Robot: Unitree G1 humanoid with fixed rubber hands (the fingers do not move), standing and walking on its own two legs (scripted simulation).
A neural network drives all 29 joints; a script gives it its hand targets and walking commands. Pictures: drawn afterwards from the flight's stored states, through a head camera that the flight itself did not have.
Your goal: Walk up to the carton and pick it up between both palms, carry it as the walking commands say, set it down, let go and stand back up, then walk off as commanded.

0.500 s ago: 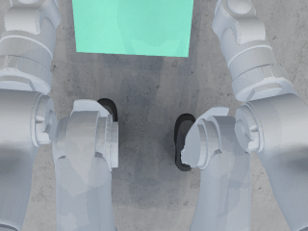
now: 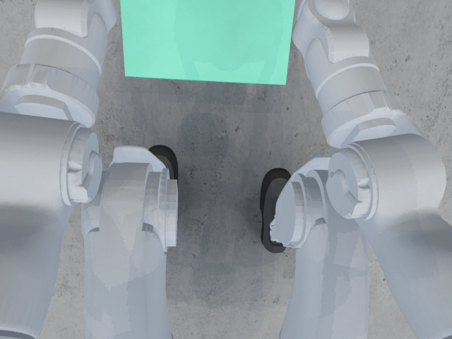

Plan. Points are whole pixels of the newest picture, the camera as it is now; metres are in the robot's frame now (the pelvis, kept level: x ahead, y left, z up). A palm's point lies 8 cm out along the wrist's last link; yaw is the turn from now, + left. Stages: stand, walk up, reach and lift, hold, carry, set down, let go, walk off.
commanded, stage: reach and lift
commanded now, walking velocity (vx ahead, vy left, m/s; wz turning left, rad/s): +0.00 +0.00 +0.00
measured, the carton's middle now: out of the picture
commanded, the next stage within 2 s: none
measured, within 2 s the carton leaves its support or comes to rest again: leaves its support in 0.66 s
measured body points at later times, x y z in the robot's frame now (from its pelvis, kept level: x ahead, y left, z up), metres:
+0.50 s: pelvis +0.00 -0.01 -0.01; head +0.36 +0.03 +0.23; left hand +0.55 +0.21 -0.19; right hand +0.57 -0.06 -0.18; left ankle +0.13 +0.14 -0.33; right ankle +0.11 -0.13 -0.33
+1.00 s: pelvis -0.01 +0.00 +0.02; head +0.34 +0.07 +0.28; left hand +0.53 +0.22 -0.14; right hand +0.55 -0.05 -0.12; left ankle +0.13 +0.14 -0.33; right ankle +0.11 -0.13 -0.33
